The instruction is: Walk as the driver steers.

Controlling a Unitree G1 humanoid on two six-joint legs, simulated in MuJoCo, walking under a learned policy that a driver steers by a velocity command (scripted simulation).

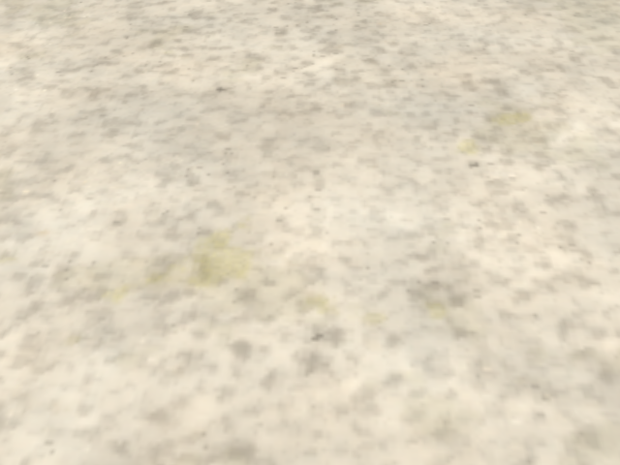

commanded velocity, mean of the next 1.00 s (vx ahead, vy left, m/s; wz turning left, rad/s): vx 0.27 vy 0.00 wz -0.55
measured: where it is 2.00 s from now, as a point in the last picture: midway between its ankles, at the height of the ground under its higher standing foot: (402, 453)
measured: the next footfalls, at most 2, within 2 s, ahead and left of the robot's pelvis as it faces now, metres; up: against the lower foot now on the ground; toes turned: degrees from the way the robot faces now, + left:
left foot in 0.10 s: +0.24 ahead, +0.12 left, +0.00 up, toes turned -3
right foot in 0.60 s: +0.40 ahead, -0.11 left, +0.00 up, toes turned -24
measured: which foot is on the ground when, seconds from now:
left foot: up 0.00-0.08, down 0.10-0.60, up 0.62-1.00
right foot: down 0.00-0.12, up 0.14-0.58, down 0.60-1.00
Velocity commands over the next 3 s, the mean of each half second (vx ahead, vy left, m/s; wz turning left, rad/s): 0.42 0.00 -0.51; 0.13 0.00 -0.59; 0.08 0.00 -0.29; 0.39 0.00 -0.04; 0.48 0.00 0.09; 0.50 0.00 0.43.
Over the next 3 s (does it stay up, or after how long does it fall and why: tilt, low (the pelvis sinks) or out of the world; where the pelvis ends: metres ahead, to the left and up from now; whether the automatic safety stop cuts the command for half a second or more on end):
stays up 0.95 -0.45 -0.01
